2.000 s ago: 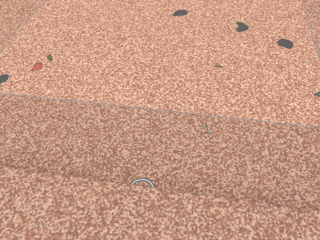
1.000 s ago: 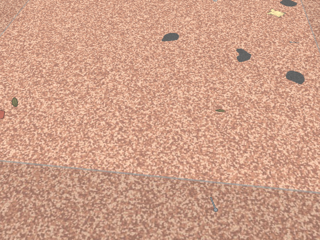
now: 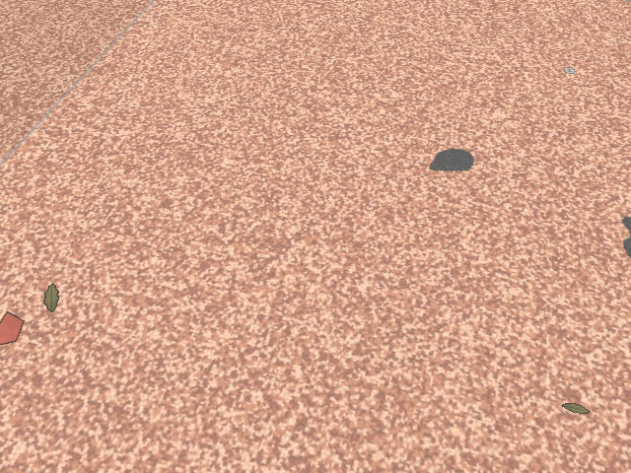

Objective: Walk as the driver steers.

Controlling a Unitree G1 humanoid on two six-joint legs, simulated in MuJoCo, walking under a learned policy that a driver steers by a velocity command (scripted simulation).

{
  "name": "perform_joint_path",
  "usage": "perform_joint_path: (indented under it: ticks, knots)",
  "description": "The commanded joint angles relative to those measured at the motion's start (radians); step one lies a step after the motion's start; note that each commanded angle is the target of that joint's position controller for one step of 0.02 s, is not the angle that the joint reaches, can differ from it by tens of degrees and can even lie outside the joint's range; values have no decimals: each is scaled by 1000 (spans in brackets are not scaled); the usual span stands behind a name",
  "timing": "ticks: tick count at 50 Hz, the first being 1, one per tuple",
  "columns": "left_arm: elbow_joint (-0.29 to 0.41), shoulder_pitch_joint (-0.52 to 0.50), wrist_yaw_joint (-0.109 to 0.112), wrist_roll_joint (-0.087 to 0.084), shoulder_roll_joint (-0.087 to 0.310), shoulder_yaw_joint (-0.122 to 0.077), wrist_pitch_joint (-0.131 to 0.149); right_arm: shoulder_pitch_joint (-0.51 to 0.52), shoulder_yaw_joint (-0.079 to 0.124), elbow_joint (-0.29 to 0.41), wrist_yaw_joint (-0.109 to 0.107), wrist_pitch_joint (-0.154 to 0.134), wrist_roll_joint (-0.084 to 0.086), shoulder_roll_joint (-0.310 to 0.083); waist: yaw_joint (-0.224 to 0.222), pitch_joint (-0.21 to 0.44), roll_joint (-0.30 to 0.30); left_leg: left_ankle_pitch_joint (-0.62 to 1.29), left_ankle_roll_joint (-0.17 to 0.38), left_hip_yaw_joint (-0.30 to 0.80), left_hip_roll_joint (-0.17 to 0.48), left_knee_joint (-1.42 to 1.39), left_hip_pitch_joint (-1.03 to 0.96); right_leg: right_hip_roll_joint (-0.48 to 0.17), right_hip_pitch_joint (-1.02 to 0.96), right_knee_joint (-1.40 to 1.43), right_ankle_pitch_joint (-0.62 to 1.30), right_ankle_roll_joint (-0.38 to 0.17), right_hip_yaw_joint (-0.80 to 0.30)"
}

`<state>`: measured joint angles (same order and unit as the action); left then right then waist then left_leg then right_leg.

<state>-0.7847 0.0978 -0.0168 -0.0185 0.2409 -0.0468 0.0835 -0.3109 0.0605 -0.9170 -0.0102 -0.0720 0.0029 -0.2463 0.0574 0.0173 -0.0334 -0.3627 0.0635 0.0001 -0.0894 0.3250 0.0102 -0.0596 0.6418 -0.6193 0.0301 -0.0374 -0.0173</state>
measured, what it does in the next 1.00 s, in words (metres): walks ahead, turning right: right foot, then left foot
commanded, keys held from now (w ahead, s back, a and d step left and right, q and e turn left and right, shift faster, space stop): w+e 0.84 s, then w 0.16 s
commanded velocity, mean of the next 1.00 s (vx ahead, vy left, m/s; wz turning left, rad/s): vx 0.50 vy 0.00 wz -0.50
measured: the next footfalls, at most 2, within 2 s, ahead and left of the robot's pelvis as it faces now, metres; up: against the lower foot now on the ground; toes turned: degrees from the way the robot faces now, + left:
right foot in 0.08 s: +0.22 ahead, -0.12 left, +0.00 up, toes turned -4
left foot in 0.56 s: +0.52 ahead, +0.02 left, +0.00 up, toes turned -24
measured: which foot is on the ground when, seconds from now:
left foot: down 0.00-0.10, up 0.12-0.54, down 0.56-1.00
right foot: up 0.00-0.06, down 0.08-0.56, up 0.58-1.00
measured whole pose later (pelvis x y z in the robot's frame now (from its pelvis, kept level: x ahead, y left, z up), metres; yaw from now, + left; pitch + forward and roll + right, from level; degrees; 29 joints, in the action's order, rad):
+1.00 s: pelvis +0.53 -0.13 +0.00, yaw -33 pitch +3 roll +2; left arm -0.61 0.08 -0.04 -0.02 0.27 -0.05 0.03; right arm -0.36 0.07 -0.88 0.01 -0.08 0.02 -0.29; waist 0.11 -0.02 -0.04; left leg -0.33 -0.02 -0.16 0.01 0.25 -0.05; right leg -0.08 0.65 -0.67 -0.06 -0.03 -0.02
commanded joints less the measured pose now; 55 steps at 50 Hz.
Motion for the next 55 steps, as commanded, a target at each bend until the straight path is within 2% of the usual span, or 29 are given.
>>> perform_joint_path:
  ticks: [1, 3, 4, 5, 6, 7, 8, 9, 10, 13, 16, 19, 24, 27, 28, 29, 30, 31, 32, 33, 35, 37, 40, 44, 49, 51, 53, 54, 55]
  knots:
    - [117, -125, -28, -5, 59, -10, 20, -49, 33, 11, -4, 10, -1, -148, 8, -65, 103, 722, 103, 81, 327, 15, -97, 26, 74, 20, -128, -51, 27]
    - [89, 30, -31, 3, 106, -34, 14, 11, 38, 33, -7, 18, 4, -177, -89, 46, 112, 1058, 70, 12, 290, 206, -48, 102, -205, 37, -159, -91, 102]
    - [50, 202, -25, 4, 161, -62, 10, 33, 34, 48, -12, 17, 3, -173, -174, 130, 82, 1032, 34, -22, 251, 418, 89, 91, -471, 60, -88, -133, 43]
    - [37, 342, -13, 11, 280, -93, 5, -19, 12, 83, -9, -3, -19, -113, -185, 267, -105, 604, -34, -84, 133, 816, 427, -150, -837, 94, -69, -270, -351]
    - [30, 366, -15, -5, 263, -84, 3, -53, -7, 79, 12, -37, -24, -73, -163, 371, -252, -161, -60, 46, -4, 1028, 698, -287, -1047, 260, -162, -388, -774]
    - [36, 347, -10, 0, 206, -67, -4, 21, 14, 98, 27, -66, 7, -155, -186, 287, -162, -139, -42, 129, 64, 1065, 828, -259, -1023, 288, -302, -335, -717]
    - [60, 271, -4, 9, 183, -61, -6, 110, 13, 130, 29, -77, 24, -159, -169, 161, -78, -62, -29, 113, 107, 1011, 841, -221, -874, 302, -281, -294, -586]
    - [78, 197, -4, 15, 169, -56, -7, 135, 13, 134, 22, -76, 11, -142, -121, 69, 34, -10, -31, 99, 143, 899, 791, -184, -693, 325, -191, -267, -490]
    - [97, 150, -4, 19, 146, -49, -5, 129, 22, 128, 13, -66, -10, -147, -83, 43, 51, 18, -39, 93, 173, 810, 711, -151, -580, 346, -99, -250, -420]
    - [120, 125, 1, 14, 156, -52, -3, 94, 24, 136, 1, -31, -23, -120, -33, 32, -8, 73, -77, 70, 176, 686, 602, -102, -415, 394, 8, -256, -339]
    - [106, 177, 20, 1, 185, -64, -5, 204, 18, 181, -6, -26, -24, -98, -62, 10, -18, 266, -111, 63, 154, 489, 608, -62, -378, 402, 12, -229, -277]
    - [91, 227, 30, -5, 182, -66, -17, 306, 8, 218, 5, -35, -16, -73, -102, -1, -41, 428, -112, 57, 109, 294, 533, -21, -353, 379, -44, -185, -253]
    - [70, 291, 33, -13, 174, -67, -30, 389, 15, 270, 21, -55, 4, -111, -122, -4, -63, 377, -95, 85, 73, 153, 486, -56, -467, 282, -101, -167, -375]
    - [86, 257, 38, -8, 162, -63, -39, 279, 33, 248, 22, -76, 7, -149, -54, 32, -101, 305, -45, 68, 70, 73, 318, -42, -500, 172, -46, -137, -426]
    - [103, 232, 35, -2, 127, -50, -34, 162, 49, 229, 16, -81, -7, -187, 6, 120, -86, 310, 1, 115, 144, 96, 112, 2, -433, 27, -12, -104, -380]
    - [130, 237, 34, 6, 75, -33, -28, 1, 66, 214, 6, -78, -21, -252, 59, 253, 39, 259, 83, 319, 327, 105, -187, 90, -236, -264, -161, -51, -262]
    - [151, 374, 35, -17, 57, -20, -20, -66, 78, 179, 15, -63, -18, -290, -1, 349, 382, 102, 222, 736, 516, 34, -404, 169, 58, -525, -637, -7, -174]
    - [120, 365, 37, -24, 160, -39, -24, -27, 55, 200, 16, -55, 3, -189, 13, 254, 263, -61, 195, 728, 508, 12, -344, 78, 161, -643, -597, 7, -188]
    - [131, 262, 35, -15, 197, -50, -31, 13, 41, 211, 12, -46, 4, -138, 36, 129, 164, -28, 148, 562, 458, -5, -213, 47, 180, -666, -504, 15, -155]
    - [142, 213, 35, -4, 182, -50, -34, 62, 34, 216, 12, -38, -7, -131, 15, 64, 100, 68, 124, 457, 414, -33, -93, 18, 149, -644, -433, 20, -129]
    - [158, 190, 23, -5, 148, -52, -39, 96, 22, 203, 12, -35, -18, -104, -25, -4, 119, 209, 111, 314, 356, -86, 50, -31, 94, -587, -369, 19, -118]
    - [172, 190, 15, -13, 108, -44, -47, 95, 27, 188, 17, -43, -11, -110, -37, -13, 143, 276, 125, 227, 343, -129, 91, -49, 85, -553, -343, 25, -91]
    - [200, 137, 13, -5, 96, -39, -53, 89, 40, 164, 16, -48, -9, -150, -39, -27, 115, 406, 139, 124, 353, -158, 90, -63, 126, -460, -252, 44, -85]
    - [219, 35, -5, -2, 71, -23, -40, 66, 42, 137, 13, -37, -4, -173, -6, -41, 96, 467, 109, -15, 315, -163, 86, -47, 60, -220, -48, 35, -41]
    - [273, -101, -29, -5, 74, -15, -30, -21, 48, 86, 18, -16, 25, -220, 24, -91, 102, 485, 96, -43, 362, -145, -10, -4, 2, -13, -88, -5, 21]
    - [279, -79, -33, 2, 103, -27, -29, -25, 52, 72, 15, -3, 34, -243, -15, -71, 125, 706, 80, -59, 378, -64, -65, 34, -73, 36, -181, -40, 53]
    - [213, 151, -25, 9, 174, -68, -31, -19, 45, 65, 6, 7, 33, -242, -149, 70, 121, 949, 36, -131, 328, 219, -6, 105, -434, 118, -120, -91, 100]
    - [179, 318, -8, 11, 247, -94, -39, -23, 25, 88, 2, 2, 7, -199, -215, 193, 46, 692, -6, -151, 288, 500, 220, -20, -754, 62, -39, -139, -66]
    - [171, 339, -3, 11, 352, -105, -37, -137, -22, 123, 18, -20, -13, -69, -126, 336, -229, -130, -67, -102, 109, 879, 621, -301, -1071, 154, -190, -321, -595]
